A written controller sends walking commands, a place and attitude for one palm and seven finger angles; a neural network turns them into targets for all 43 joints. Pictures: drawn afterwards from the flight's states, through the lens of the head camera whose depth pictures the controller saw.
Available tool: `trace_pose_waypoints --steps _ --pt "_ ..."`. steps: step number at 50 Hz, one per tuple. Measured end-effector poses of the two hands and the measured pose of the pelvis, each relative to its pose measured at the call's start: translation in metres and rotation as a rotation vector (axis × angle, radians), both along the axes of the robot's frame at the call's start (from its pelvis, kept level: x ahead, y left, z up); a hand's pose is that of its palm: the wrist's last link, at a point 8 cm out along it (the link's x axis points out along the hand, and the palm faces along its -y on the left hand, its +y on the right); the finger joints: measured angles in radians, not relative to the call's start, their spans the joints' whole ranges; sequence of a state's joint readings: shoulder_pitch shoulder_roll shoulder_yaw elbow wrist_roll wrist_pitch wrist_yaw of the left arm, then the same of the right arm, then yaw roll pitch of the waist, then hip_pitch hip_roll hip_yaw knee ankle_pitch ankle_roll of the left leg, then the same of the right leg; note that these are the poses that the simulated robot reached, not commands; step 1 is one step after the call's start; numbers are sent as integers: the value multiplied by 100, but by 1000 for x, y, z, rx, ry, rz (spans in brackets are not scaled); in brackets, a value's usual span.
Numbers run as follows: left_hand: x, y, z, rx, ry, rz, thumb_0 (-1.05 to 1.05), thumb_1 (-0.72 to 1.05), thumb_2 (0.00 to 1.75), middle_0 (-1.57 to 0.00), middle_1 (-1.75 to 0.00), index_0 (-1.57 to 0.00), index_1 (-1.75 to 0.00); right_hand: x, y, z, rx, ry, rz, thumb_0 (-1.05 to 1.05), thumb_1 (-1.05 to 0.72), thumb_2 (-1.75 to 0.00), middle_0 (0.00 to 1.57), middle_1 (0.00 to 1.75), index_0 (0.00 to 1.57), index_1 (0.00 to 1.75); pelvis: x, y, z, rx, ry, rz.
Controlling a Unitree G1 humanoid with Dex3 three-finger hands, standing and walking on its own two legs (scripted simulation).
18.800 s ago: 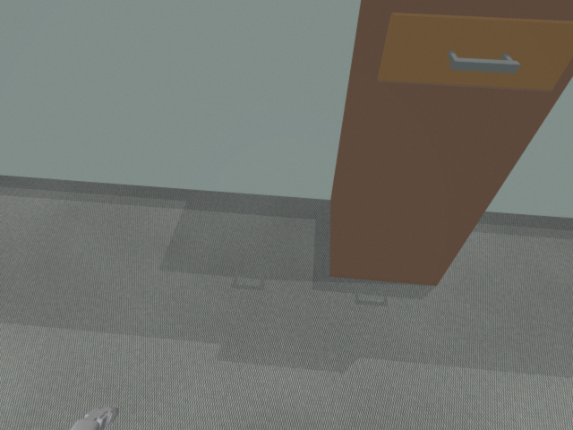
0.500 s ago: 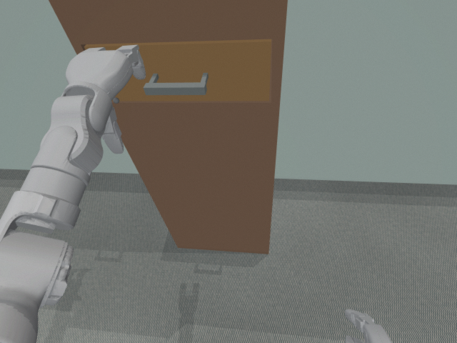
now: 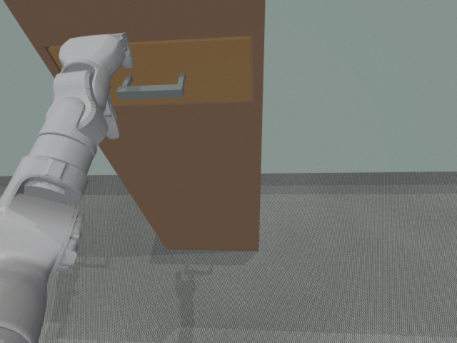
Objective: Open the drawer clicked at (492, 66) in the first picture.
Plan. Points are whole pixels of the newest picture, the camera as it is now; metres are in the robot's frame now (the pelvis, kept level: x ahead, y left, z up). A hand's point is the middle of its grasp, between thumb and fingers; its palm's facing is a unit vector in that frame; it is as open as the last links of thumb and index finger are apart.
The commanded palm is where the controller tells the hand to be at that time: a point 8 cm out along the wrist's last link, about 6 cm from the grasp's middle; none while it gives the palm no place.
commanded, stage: move the hooked fingers above the handle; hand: left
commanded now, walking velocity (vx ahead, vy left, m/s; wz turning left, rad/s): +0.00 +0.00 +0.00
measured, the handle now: (152, 85) +0.56 +0.16 +0.15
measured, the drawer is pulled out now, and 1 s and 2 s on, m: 0.00 0.00 0.00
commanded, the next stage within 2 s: none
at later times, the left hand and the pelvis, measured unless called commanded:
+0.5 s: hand (129, 75) +0.50 +0.18 +0.21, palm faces -0.04 -0.01 -1.00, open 13.6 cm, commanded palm +0.47 +0.18 +0.26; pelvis -0.01 +0.00 +0.00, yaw -3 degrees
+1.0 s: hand (124, 70) +0.51 +0.19 +0.22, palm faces +0.02 -0.01 -1.00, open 13.7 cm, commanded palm +0.49 +0.18 +0.26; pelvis -0.01 +0.01 +0.00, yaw -2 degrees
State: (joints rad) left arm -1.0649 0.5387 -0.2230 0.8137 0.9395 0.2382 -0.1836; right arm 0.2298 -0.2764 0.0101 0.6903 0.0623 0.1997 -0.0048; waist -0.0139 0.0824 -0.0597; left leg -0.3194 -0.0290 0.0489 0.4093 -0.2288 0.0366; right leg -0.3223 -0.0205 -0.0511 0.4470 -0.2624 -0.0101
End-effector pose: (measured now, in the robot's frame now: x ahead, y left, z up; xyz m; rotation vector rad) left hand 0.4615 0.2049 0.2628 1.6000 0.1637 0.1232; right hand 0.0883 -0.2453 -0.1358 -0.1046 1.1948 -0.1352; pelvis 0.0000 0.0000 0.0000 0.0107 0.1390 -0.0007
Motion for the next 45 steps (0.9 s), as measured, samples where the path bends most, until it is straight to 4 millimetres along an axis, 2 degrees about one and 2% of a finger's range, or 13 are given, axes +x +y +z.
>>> trace_pose_waypoints --steps 2,6,10,12,15,16,20,24,28,31,36,40,45 --pt "-2 -12 -12 -8 68 -69 0 -48 31 -32 -120 -32 -120 -1 -6 2 -24 3 3 1 -91 -90 20 30 20 30 0 -1 0 0 -8 14" --pt "-8 -58 -29 -38 114 -324 0 -49 31 -32 -120 -32 -120 3 -16 10 -82 -32 1 1 -91 -90 20 30 20 30 0 0 -1 -1 -17 23" --pt "-5 -87 -19 -90 -13 -481 0 -49 31 -33 -121 -33 -120 5 -21 15 -113 -81 -27 1 -91 -90 20 30 19 30 -2 1 -2 -3 -9 3" --pt "3 -85 -7 -103 -103 -459 0 -49 31 -33 -121 -33 -120 2 -20 15 -109 -89 -43 0 -91 -90 20 30 19 30 -3 1 -2 -4 1 -9" --pt "19 -67 10 -77 -189 -321 1 -49 31 -33 -121 -33 -120 -6 -16 11 -86 -66 -57 0 -91 -90 20 30 19 30 -5 1 -2 -3 18 -26" --pt "23 -58 13 -64 -197 -264 1 -49 31 -33 -121 -33 -120 -10 -14 9 -76 -52 -61 0 -91 -90 20 30 19 30 -5 1 -2 -3 24 -31" --pt "26 -56 23 -41 -158 -176 0 -48 31 -40 -127 -35 -123 -26 -8 1 -40 10 -71 0 -91 -90 20 30 19 30 -6 0 -1 -2 33 -41" --pt "22 -37 12 -42 -29 -55 0 -49 31 -38 -125 -35 -124 -35 -7 0 -28 18 -111 1 -91 -90 20 30 20 30 -6 -1 -1 0 16 -50" --pt "12 -19 -15 -41 105 -65 0 -49 31 -35 -123 -34 -122 -40 -13 7 -60 -2 -124 1 -90 -90 20 30 20 30 -9 -3 0 -1 -5 -40" --pt "0 -19 -29 -10 115 -178 0 -49 31 -34 -122 -32 -121 -41 -21 13 -103 -7 -104 1 -90 -90 20 30 20 30 -12 -4 -1 -4 -12 -24" --pt "-13 -33 -14 -15 -15 -362 0 -49 31 -33 -121 -29 -120 -37 -28 17 -151 1 -58 1 -91 -90 20 30 20 30 -12 0 -2 -11 -11 5" --pt "-2 -37 3 -73 -116 -331 0 -49 31 -33 -121 -30 -120 -33 -26 17 -143 -7 -49 0 -91 -90 20 30 20 30 -13 4 -2 -12 7 5" --pt "22 -23 9 -52 -112 -147 0 -49 31 -32 -120 -31 -120 -35 -16 12 -103 -16 -71 0 -91 -90 20 30 20 30 -12 8 -3 -11 41 -16"
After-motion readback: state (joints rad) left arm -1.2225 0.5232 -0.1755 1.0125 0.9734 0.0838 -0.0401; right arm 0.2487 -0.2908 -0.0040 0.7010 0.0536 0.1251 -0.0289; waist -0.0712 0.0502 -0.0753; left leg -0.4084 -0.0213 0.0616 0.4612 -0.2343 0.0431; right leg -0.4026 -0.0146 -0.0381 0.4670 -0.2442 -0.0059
